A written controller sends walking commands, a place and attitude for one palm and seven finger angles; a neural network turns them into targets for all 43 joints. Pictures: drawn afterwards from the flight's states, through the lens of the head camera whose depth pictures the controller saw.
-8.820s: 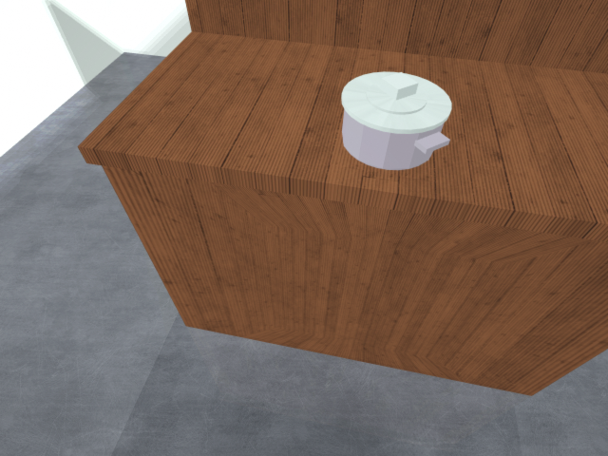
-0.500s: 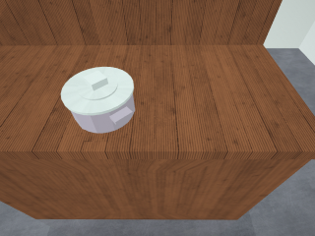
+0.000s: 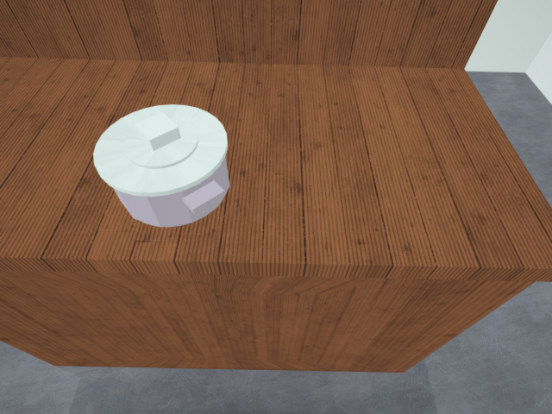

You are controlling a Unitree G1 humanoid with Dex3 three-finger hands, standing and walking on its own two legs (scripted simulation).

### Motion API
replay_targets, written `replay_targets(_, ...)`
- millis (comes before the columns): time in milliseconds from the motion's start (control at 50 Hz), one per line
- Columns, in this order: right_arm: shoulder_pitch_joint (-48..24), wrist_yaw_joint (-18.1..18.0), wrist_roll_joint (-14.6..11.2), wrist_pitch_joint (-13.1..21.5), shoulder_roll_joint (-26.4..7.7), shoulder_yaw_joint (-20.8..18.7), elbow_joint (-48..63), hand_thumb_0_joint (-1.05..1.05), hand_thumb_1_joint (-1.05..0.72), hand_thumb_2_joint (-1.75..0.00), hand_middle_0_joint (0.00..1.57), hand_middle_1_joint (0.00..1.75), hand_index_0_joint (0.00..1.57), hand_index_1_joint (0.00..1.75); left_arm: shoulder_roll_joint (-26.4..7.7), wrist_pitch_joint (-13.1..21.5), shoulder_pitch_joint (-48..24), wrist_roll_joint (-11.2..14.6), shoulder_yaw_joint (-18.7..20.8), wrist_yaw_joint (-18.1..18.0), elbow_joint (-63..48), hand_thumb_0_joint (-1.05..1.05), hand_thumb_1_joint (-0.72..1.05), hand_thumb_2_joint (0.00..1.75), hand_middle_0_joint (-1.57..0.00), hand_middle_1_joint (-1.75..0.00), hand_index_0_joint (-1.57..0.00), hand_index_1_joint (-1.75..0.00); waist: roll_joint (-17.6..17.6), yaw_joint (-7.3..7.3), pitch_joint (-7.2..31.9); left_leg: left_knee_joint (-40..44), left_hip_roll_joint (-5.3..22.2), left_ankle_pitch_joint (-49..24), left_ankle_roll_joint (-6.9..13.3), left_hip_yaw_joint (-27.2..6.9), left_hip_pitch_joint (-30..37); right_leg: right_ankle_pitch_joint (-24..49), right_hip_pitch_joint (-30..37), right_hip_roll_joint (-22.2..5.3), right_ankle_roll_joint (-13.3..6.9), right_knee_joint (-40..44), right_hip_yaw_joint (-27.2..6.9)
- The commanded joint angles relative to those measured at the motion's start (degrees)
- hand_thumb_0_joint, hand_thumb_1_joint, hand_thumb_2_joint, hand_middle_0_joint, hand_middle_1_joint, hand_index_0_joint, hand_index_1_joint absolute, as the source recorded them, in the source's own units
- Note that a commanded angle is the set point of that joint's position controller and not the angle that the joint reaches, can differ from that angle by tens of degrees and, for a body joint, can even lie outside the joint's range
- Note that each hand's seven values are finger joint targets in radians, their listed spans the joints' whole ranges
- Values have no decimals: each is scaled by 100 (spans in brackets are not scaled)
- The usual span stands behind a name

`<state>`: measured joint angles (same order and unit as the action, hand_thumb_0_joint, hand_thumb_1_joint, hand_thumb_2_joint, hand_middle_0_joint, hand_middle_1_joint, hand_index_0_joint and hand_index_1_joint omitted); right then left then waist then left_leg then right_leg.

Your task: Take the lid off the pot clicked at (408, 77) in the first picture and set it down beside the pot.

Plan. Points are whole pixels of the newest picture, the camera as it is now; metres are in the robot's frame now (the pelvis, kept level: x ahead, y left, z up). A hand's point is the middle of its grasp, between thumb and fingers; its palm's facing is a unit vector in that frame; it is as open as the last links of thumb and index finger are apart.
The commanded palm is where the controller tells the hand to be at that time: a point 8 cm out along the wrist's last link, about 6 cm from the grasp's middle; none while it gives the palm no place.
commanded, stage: look again from close up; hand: left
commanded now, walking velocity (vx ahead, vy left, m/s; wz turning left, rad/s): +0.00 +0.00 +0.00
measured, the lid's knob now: (158, 131) +0.45 +0.20 +0.16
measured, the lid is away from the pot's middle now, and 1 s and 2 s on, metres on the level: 0.00 0.00 0.00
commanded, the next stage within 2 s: lift the closed hand beside the body in 0.52 s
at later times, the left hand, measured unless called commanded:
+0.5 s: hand out of the picture +0.01 +0.18 -0.17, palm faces +0.02 -0.98 -0.19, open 7.4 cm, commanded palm none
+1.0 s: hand out of the picture +0.09 +0.21 +0.00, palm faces +0.24 -0.94 -0.26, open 4.8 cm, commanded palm +0.05 +0.26 +0.03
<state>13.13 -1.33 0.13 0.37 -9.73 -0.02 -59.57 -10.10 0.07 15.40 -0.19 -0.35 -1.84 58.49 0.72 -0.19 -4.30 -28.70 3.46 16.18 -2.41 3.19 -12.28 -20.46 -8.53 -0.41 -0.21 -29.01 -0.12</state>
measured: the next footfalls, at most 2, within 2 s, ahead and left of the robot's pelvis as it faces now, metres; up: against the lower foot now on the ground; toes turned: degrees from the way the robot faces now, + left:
none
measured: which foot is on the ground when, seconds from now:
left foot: down 0.00-1.00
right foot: down 0.00-1.00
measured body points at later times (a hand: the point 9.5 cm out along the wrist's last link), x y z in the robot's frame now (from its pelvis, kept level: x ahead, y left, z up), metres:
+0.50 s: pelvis -0.01 +0.01 +0.00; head +0.02 +0.01 +0.45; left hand +0.01 +0.24 -0.16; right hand +0.01 -0.22 -0.15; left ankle -0.01 +0.14 -0.74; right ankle -0.06 -0.12 -0.74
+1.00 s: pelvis -0.04 +0.01 +0.00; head -0.07 +0.00 +0.45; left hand +0.07 +0.26 +0.02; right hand +0.20 -0.19 -0.03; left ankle -0.01 +0.14 -0.74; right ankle -0.06 -0.12 -0.74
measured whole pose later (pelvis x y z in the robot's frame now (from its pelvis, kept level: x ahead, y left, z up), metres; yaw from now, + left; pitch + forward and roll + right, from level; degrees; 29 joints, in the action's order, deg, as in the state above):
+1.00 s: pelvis -0.04 +0.01 +0.00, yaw +3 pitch -4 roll +0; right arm 7.5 -2.3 -1.2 12.0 -11.8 -1.1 -32.6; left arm -12.0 1.5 34.2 0.9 1.8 -3.8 -3.6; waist -1.3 -2.9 0.4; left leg -27.1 1.7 12.0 -0.8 1.1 -11.5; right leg -16.8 -6.3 -1.9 1.1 -26.7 2.2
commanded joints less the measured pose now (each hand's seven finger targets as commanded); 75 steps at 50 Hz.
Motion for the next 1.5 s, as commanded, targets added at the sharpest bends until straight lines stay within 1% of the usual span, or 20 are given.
replay_targets(0, 282, -61, 8, 87, -573, -96, 196, 0, -90, -90, 20, 30, 20, 30, -716, 76, 393, -15, 162, -57, -227, 0, 90, 90, -20, -30, -20, -30, -79, 18, 355, 189, 341, -1804, 224, -266, 463, 2386, -212, -561, -166, 485, -463)
replay_targets(580, 456, -59, -1, 109, -510, -84, 11, 0, -90, -90, 20, 30, 20, 30, -598, 54, 504, -20, 116, -48, -114, 0, 90, 90, -20, -30, -20, -30, -20, 3, 177, 404, 350, -1430, 280, -315, 371, 1739, -289, -515, -123, 680, -426)
replay_targets(600, -120, 2, 0, 115, -780, -166, 307, 0, -90, -90, 20, 30, 20, 30, -651, 196, 822, -121, 158, -246, 162, 0, 90, 90, -20, -30, -20, -30, -301, -124, 271, -690, 365, -1673, 135, -121, 169, 3525, -399, -836, -42, 730, -756)
replay_targets(620, -62, -31, -360, 1138, -1195, -148, 2015, 0, -90, -90, 20, 30, 20, 30, -1570, 1044, -2914, 583, 234, -309, -7174, 0, 90, 90, -24, -35, -24, -35, -1217, -152, 2945, 394, -253, -2310, 183, -389, 1425, 3419, 629, -396, -167, 124, -81)
replay_targets(640, -332, -296, -339, 1589, -862, -66, 1845, 0, -90, -90, 20, 30, 20, 30, -1316, 519, -441, 147, 309, -557, -6312, 0, 90, 90, -29, -40, -29, -40, -2204, -288, 3032, 385, -48, -3233, 269, -289, 1880, 2681, 306, -205, -247, -40, -5)
replay_targets(660, -556, -282, -435, 1688, -930, -108, 1471, 0, -90, -90, 20, 30, 20, 30, -1121, 74, -268, 313, 233, -773, -6009, 0, 90, 90, -33, -44, -33, -44, -1688, -275, 2443, 260, -22, -2829, 100, -260, 1435, 2186, 99, -173, -132, 152, 330)
replay_targets(680, -494, -226, -493, 1767, -828, -119, 1514, 0, -90, -90, 20, 30, 20, 30, -184, -342, 828, 299, -274, -751, -5606, 0, 90, 90, -38, -49, -38, -49, -1425, -146, 2028, 430, -117, -2497, 188, -240, 1294, 2199, 137, -167, -111, 413, 400)
replay_targets(720, -602, -111, -278, 1867, -844, -122, 1798, 0, -90, -90, 20, 30, 20, 30, 170, -371, 1566, 79, -404, -662, -4998, 0, 90, 90, -46, -59, -46, -59, -220, -128, 698, 575, -169, -2161, 268, -309, 755, 1913, -258, -83, -34, 590, 632)
replay_targets(760, -761, 60, -213, 1617, -882, -337, 2081, 0, -90, -90, 20, 30, 20, 30, 291, -350, 2688, -56, -231, -499, -4049, 0, 90, 90, -55, -68, -55, -68, 976, -235, -115, 618, -106, -1690, 289, -398, 38, 1521, -625, -46, -7, 636, 730)
replay_targets(800, -933, 92, -207, 1361, -844, -431, 2507, 0, -90, -90, 20, 30, 20, 30, -172, -170, 3094, -96, 274, -327, -4474, 0, 90, 90, -64, -78, -64, -78, 1287, -391, -327, 643, -163, -1134, 210, -232, -217, 1062, -701, -10, 2, 672, 630)
replay_targets(860, -1104, 13, -208, 1300, -836, -377, 3174, 0, -90, -90, 20, 30, 20, 30, -1191, 338, 2393, 59, 1105, -269, -6522, 0, 90, 90, -77, -92, -77, -92, 601, -408, 123, 587, -250, -660, 210, -71, 90, 669, -556, -97, 14, 890, 447)
replay_targets(880, -1115, -33, -176, 1340, -811, -294, 3388, 0, -90, -90, 20, 30, 20, 30, -1282, 519, 1677, 74, 1046, -275, -7460, 0, 90, 90, -82, -97, -82, -97, 44, -328, 312, 604, -309, -579, 218, -27, 231, 623, -558, -105, 19, 942, 371)
replay_targets(940, -914, -182, -92, 1355, -672, -150, 3478, 0, -90, -90, 20, 30, 20, 30, -1008, 605, 1098, 127, 806, -327, -7963, 0, 90, 90, -95, -112, -95, -112, -569, -156, 330, 567, -316, -474, 270, -7, 577, 581, -684, -75, 28, 1060, 296)
replay_targets(1020, -807, -259, -36, 1292, -738, -122, 3568, 0, -90, -90, 20, 30, 20, 30, -631, 619, 1360, 157, 504, -219, -7857, 0, 90, 90, -112, -131, -112, -131, -425, -61, 115, 527, -340, -50, 303, -28, 666, 226, -868, -13, 52, 1201, 355)
replay_targets(1100, -899, -296, 2, 1337, -762, -126, 3703, 0, -90, -90, 20, 30, 20, 30, -1109, 776, 1640, 183, 1002, -224, -8733, 0, 90, 90, -130, -150, -130, -150, -329, -231, 517, 549, -312, -277, 317, -85, 786, 395, -545, -9, 24, 1147, 361)
replay_targets(1160, -990, -325, 14, 1349, -733, -119, 3625, 0, -90, -90, 20, 30, 20, 30, -1477, 753, 1886, 174, 1569, -318, -8845, 0, 90, 90, -130, -150, -130, -150, -485, -335, 569, 542, -304, -411, 288, -93, 773, 510, -424, 11, 11, 1135, 353)
replay_targets(1220, -1056, -341, 4, 1326, -672, -83, 3621, 0, -90, -90, 20, 30, 20, 30, -1179, 735, 2075, 190, 1374, -271, -8879, 0, 90, 90, -130, -150, -130, -150, -336, -339, 271, 626, -263, -572, 293, -148, 669, 694, -387, 16, 16, 1068, 406)
replay_targets(1320, -1170, -333, -1, 1437, -657, -90, 3619, 0, -90, -90, 20, 30, 20, 30, -1535, 856, 2268, 165, 1776, -292, -9609, 0, 90, 90, -130, -150, -130, -150, -411, -447, 423, 632, -233, -712, 291, -198, 723, 793, -246, 29, 10, 1019, 398)
replay_targets(1420, -1182, -331, -41, 1450, -662, -177, 3471, 0, -90, -90, 20, 30, 20, 30, -1415, 861, 2596, 137, 1845, -281, -9238, 0, 90, 90, -130, -150, -130, -150, -30, -438, 234, 637, -213, -703, 319, -143, 656, 758, -352, 37, 52, 1044, 408)
replay_targets(1480, -1138, -314, -33, 1560, -669, -151, 3523, 0, -90, -90, 20, 30, 20, 30, -1525, 1007, 2461, 109, 1849, -298, -9951, 0, 90, 90, -130, -150, -130, -150, -452, -442, 575, 599, -227, -776, 312, -168, 802, 854, -238, 23, 27, 965, 385)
